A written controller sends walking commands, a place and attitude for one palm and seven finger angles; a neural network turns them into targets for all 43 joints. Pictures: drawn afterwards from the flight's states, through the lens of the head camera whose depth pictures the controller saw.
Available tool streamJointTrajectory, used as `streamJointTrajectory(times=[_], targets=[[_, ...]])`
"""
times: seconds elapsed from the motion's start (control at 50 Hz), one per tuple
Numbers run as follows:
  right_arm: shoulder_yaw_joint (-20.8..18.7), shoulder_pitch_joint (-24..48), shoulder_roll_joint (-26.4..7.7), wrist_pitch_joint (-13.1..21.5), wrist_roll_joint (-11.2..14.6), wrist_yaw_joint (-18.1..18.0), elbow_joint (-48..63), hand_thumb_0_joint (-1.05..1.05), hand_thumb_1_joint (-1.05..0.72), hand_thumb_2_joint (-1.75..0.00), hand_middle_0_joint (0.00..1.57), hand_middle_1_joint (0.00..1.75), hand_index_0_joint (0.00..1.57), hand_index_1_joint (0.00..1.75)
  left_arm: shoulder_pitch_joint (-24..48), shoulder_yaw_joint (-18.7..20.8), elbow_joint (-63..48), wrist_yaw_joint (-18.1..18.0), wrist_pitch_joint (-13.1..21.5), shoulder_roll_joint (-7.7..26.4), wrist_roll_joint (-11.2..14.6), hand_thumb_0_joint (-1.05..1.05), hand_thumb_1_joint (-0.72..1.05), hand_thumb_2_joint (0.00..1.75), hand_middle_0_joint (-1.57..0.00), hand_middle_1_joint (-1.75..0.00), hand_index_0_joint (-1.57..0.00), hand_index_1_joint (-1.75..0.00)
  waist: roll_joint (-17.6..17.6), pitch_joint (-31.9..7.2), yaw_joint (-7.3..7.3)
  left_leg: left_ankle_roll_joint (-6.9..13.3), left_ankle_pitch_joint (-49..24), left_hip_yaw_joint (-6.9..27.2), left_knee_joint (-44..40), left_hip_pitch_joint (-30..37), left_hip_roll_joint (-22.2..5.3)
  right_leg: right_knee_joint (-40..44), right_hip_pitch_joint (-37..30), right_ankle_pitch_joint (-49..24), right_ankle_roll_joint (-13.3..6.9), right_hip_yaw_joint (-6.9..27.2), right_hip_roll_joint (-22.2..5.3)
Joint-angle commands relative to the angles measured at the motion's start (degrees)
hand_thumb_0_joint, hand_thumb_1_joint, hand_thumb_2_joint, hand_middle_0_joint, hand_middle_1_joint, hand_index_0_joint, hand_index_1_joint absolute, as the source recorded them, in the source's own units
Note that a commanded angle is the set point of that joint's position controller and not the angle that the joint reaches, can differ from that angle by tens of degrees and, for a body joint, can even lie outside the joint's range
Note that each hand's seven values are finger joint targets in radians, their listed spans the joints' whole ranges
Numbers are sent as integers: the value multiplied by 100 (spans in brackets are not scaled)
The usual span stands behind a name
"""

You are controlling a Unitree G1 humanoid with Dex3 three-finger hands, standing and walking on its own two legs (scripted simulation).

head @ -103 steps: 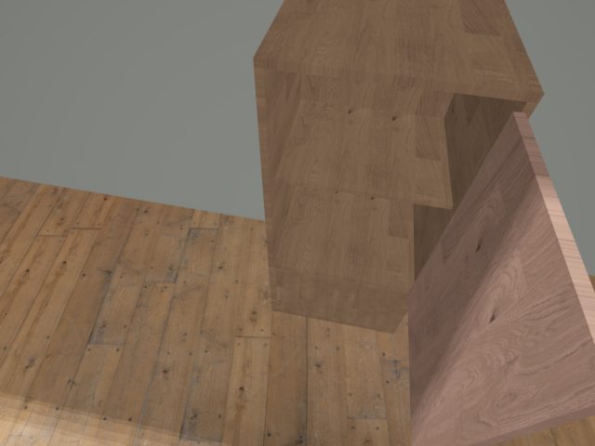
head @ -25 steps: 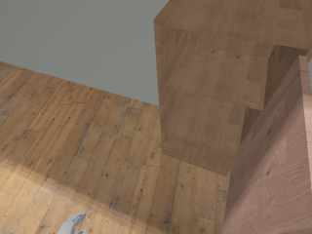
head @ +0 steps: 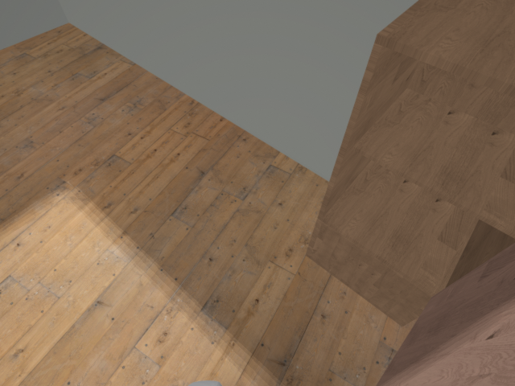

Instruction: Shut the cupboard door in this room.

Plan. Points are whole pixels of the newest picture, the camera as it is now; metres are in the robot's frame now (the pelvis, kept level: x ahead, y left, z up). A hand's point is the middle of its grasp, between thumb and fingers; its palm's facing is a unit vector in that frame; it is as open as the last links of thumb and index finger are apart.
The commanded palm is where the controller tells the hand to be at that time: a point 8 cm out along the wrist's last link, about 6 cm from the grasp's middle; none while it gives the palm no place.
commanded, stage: turn or walk to find it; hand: left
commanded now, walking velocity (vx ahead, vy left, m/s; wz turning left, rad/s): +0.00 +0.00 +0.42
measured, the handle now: out of the picture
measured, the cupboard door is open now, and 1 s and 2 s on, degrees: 86 77 65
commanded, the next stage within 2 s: stand and wait in 1.66 s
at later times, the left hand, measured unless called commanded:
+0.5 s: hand out of the picture +0.06 +0.19 -0.14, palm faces +0.20 -0.95 -0.25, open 7.4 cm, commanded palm none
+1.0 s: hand out of the picture -0.04 +0.25 -0.16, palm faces +0.39 -0.89 -0.24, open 7.4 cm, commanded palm none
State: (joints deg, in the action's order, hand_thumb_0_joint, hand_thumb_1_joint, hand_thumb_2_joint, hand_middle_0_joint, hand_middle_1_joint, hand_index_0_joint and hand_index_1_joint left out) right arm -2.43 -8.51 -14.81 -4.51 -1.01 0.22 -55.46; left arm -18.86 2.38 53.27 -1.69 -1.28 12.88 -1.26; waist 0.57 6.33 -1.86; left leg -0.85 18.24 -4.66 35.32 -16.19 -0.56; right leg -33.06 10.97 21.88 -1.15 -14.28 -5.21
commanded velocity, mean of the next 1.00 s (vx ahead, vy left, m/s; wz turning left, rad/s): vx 0.00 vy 0.00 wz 0.42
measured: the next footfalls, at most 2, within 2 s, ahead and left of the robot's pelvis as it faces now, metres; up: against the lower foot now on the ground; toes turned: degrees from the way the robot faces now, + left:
left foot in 0.02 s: +0.03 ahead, +0.11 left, +0.00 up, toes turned +5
right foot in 0.40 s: +0.03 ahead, -0.12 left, +0.00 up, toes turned +6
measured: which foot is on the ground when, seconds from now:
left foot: up 0.00-0.00, down 0.02-0.40, up 0.42-0.72, down 0.74-1.00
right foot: down 0.00-0.02, up 0.04-0.38, down 0.40-0.74, up 0.76-1.00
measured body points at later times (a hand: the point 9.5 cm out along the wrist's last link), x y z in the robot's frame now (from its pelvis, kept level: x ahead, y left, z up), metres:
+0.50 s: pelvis -0.01 -0.01 +0.00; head +0.02 -0.02 +0.45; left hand +0.05 +0.24 -0.12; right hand +0.08 -0.26 -0.15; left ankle -0.04 +0.10 -0.68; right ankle -0.01 -0.12 -0.73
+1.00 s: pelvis -0.02 +0.03 +0.01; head +0.02 +0.06 +0.46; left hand -0.06 +0.29 -0.14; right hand +0.10 -0.21 -0.13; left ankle -0.05 +0.11 -0.73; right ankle +0.00 -0.12 -0.67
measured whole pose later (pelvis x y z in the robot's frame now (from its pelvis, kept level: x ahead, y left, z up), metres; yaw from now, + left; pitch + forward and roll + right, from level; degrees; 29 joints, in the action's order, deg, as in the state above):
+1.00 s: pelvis -0.02 +0.03 +0.01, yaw +23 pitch +2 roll -1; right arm -2.7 -14.9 -12.6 -2.2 -1.5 -1.8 -56.1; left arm -11.2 3.5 53.6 -1.1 -4.0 14.0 -0.6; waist 1.1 4.6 1.1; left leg 3.1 13.1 -0.3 26.6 -15.3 1.8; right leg -55.7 24.8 25.5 3.7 -2.3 -3.9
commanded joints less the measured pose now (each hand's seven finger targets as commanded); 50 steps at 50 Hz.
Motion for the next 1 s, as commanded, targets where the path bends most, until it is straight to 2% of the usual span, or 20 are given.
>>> streamJointTrajectory(times=[0.0, 0.04, 0.1, 0.26, 0.32, 0.34, 0.36, 0.38, 0.4, 0.46, 0.54, 0.62, 0.68, 0.7, 0.72, 0.74, 0.76, 0.82, 0.88, 0.98], targets=[[-251, -896, -1294, 286, -28, -21, 361, 0, -90, -90, 20, 30, 20, 30, 72, 143, -666, -4, 51, 502, 22, 0, 90, 90, -20, -30, -20, -30, -1798, -1158, 473, 1471, -3909, 2470, -1616, 1708, -2231, -2589, 1942, 1712, 365, 592, 38], [-188, -725, -1064, 306, -28, -128, 359, 0, -90, -90, 20, 30, 20, 30, 625, 178, -614, -25, -39, 601, 8, 0, 90, 90, -20, -30, -20, -30, -1152, -928, 471, 1560, -2983, 2454, -1630, 1040, -1950, -3314, 2051, 1292, 339, 1302, -64], [-96, -252, -845, 353, -22, -150, 493, 0, -90, -90, 20, 30, 20, 30, 426, 176, -363, 65, -69, 516, 30, 0, 90, 90, -20, -30, -20, -30, -659, -766, 189, 1174, -2719, 1636, -1675, 605, -1273, -3087, 1687, 349, 396, 1287, -21], [-207, -417, -909, 286, -94, -124, 472, 0, -90, -90, 20, 30, 20, 30, 706, 134, -531, 51, -74, 326, 56, 0, 90, 90, -20, -30, -20, -30, -926, -824, 278, 1159, -2314, 2038, -1555, 523, -1116, -1126, 999, 451, 370, 1164, 340], [-236, -331, -840, 272, -54, -96, 555, 0, -90, -90, 20, 30, 20, 30, 386, 155, -496, 19, 13, 408, 64, 0, 90, 90, -20, -30, -20, -30, -755, -946, 75, 937, -2389, 2078, -1123, 127, -907, 210, 87, -451, 357, 1160, 445], [-219, -290, -718, 288, -20, -75, 588, 0, -90, -90, 20, 30, 20, 30, 176, 186, -472, -1, 75, 515, 59, 0, 90, 90, -20, -30, -20, -30, -519, -1042, -33, 692, -1835, 1903, -794, -198, -663, 1058, -530, -1012, 354, 1327, 241], [-192, -372, -385, 307, 35, -37, 662, 0, -90, -90, 20, 30, 20, 30, 46, 259, -470, -43, 143, 908, -8, 0, 90, 90, -20, -30, -20, -30, 552, -1138, -30, 318, -466, 1340, -13, -1092, -80, 1535, -1297, -1554, 74, 2366, -790], [-190, -315, -229, 314, 6, -37, 829, 0, -90, -90, 20, 30, 20, 30, 39, 322, -537, -36, 148, 1319, -31, 0, 90, 90, -20, -30, -20, -30, 1447, -936, -83, -2, 1359, 607, 1095, -1744, 485, 1614, -1145, -2354, -640, 3411, -2025], [-282, -185, -463, 231, -42, -40, 785, 0, -90, -90, 20, 30, 20, 30, 124, 305, -582, -37, 155, 1218, -1, 0, 90, 90, -20, -30, -20, -30, 1088, -888, -105, -5, 1502, 878, 2129, -1573, 266, 1597, -535, -2536, -942, 3202, -2047], [-268, -377, -359, 143, -18, 57, 573, 0, -90, -90, 20, 30, 20, 30, 862, 238, -759, -66, 171, 849, -15, 0, 90, 90, -20, -30, -20, -30, 727, -452, 296, -141, 709, 689, 3151, -1592, 46, 1414, -222, -2962, -847, 2007, -1334], [-213, -164, -220, 134, 15, 111, 564, 0, -90, -90, 20, 30, 20, 30, 678, 289, -685, -64, 169, 954, -55, 0, 90, 90, -20, -30, -20, -30, 879, -404, 170, -211, 728, 292, 2099, -1122, 3, 1312, -228, -3132, -733, 1406, -1252], [-166, -37, -158, 186, 32, 123, 577, 0, -90, -90, 20, 30, 20, 30, 522, 355, -584, -54, 109, 1095, -75, 0, 90, 90, -20, -30, -20, -30, 1115, -516, 36, -132, 711, 29, 952, -620, 36, 1065, -274, -3019, -667, 1305, -1335], [-159, -491, -259, 252, 8, 82, 411, 0, -90, -90, 20, 30, 20, 30, 501, 368, -512, -41, 53, 1113, -13, 0, 90, 90, -20, -30, -20, -30, 947, -841, 238, -73, -280, -90, -488, 211, 96, 306, -222, -2862, -294, 991, -1165], [-210, -778, -475, 288, -16, 72, 343, 0, -90, -90, 20, 30, 20, 30, 435, 345, -527, -21, 20, 977, 27, 0, 90, 90, -20, -30, -20, -30, 358, -1044, 364, 40, -1010, 246, -1023, 878, -185, -403, 230, -2171, -63, 795, -1003], [-329, -986, -1032, 333, -72, 50, 395, 0, -90, -90, 20, 30, 20, 30, 293, 292, -653, 12, -15, 602, 54, 0, 90, 90, -20, -30, -20, -30, -1382, -1224, 419, 613, -2664, 2049, -1301, 1542, -1504, -1636, 1491, -36, 361, 457, -265], [-374, -1209, -1304, 305, -51, 6, 392, 0, -90, -90, 20, 30, 20, 30, 447, 190, -843, 5, -48, 419, 18, 0, 90, 90, -20, -30, -20, -30, -1790, -1254, 526, 1286, -3380, 2729, -1579, 1376, -2242, -2554, 1960, 1808, 438, 822, 49], [-349, -1298, -1143, 334, -60, -71, 281, 0, -90, -90, 20, 30, 20, 30, 822, 208, -776, -35, -114, 518, -3, 0, 90, 90, -20, -30, -20, -30, -1536, -1255, 657, 1281, -2575, 2814, -1781, 1071, -2059, -3124, 2016, 1480, 372, 1308, 16], [-175, -619, -735, 394, -49, -154, 405, 0, -90, -90, 20, 30, 20, 30, 766, 229, -465, 69, -80, 526, 12, 0, 90, 90, -20, -30, -20, -30, -749, -894, 274, 1032, -2535, 1951, -1738, 720, -1404, -3387, 1995, 238, 398, 1437, -94], [-167, -711, -761, 408, -42, -181, 331, 0, -90, -90, 20, 30, 20, 30, 714, 184, -375, 70, -98, 451, 51, 0, 90, 90, -20, -30, -20, -30, -798, -1014, 297, 1081, -3282, 1716, -1577, 1035, -1269, -2667, 1778, 312, 466, 1315, 13], [-228, -844, -822, 341, -74, -173, 264, 0, -90, -90, 20, 30, 20, 30, 969, 152, -501, 59, -111, 354, 59, 0, 90, 90, -20, -30, -20, -30, -786, -926, 406, 1134, -2892, 1996, -1595, 947, -1258, -1789, 1476, 482, 456, 1255, 206]])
